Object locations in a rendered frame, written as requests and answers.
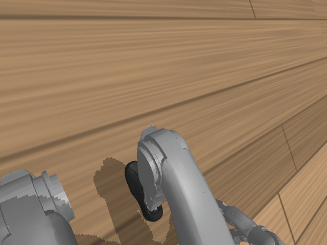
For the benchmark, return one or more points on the right robot foot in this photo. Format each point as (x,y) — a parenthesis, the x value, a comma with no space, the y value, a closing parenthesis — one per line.
(131,175)

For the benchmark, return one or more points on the right robot arm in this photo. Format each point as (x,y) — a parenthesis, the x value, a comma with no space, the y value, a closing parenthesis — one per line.
(260,235)

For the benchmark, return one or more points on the right robot hand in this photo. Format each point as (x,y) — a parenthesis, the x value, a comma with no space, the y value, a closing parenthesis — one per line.
(239,220)

